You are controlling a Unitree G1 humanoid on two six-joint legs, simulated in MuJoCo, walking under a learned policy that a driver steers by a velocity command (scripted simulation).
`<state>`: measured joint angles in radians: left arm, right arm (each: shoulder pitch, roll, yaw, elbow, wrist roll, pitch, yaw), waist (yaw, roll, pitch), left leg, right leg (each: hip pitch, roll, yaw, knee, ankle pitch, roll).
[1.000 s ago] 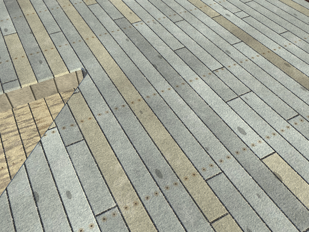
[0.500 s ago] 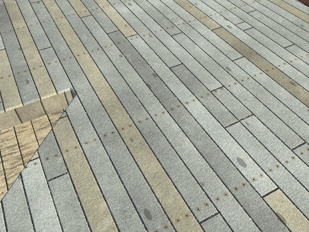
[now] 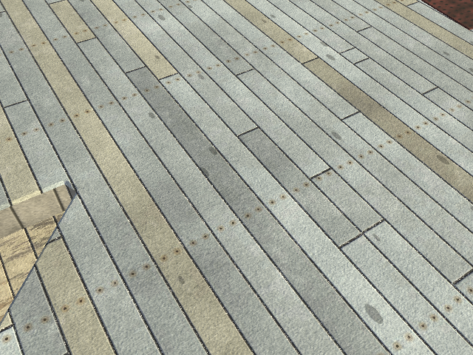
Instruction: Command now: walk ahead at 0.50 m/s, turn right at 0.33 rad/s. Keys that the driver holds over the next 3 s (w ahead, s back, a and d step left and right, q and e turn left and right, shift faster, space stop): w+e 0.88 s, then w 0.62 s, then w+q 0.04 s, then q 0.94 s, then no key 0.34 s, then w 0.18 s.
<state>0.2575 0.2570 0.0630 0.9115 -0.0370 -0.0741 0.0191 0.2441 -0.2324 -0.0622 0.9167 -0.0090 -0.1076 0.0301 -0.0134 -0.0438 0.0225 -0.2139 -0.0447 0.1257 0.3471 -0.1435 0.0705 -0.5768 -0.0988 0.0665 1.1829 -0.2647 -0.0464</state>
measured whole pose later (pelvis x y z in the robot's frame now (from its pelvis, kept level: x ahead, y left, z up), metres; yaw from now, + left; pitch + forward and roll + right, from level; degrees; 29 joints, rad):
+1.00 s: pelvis +0.57 -0.12 -0.01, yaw -32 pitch +2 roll +1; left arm 0.31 0.28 0.07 0.73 -0.02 -0.04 0.01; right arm 0.18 -0.26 -0.07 0.77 -0.01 -0.11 0.02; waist 0.00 -0.04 0.00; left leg -0.32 -0.03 0.02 0.46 -0.19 0.03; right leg -0.45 0.02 0.09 1.19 -0.39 -0.03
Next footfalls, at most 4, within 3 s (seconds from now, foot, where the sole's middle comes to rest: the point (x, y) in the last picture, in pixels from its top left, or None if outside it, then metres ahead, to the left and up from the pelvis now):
0.38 right None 0.37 -0.17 -0.78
0.86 left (263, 291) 0.69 -0.08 -0.78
1.36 right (375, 273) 0.76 -0.43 -0.78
1.84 left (339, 195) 1.07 -0.37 -0.78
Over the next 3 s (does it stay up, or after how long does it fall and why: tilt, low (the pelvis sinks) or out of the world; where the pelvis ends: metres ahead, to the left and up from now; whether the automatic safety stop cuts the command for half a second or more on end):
stays up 0.94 -0.42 0.00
